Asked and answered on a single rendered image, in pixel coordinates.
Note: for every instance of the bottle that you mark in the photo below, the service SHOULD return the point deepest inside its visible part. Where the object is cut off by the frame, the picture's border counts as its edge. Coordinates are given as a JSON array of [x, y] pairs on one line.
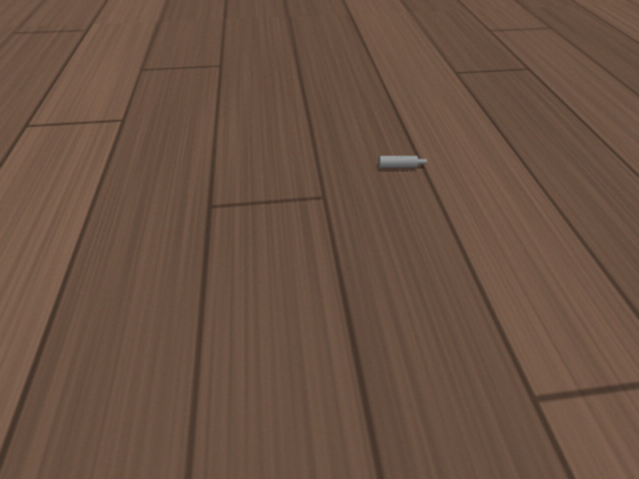
[[400, 161]]

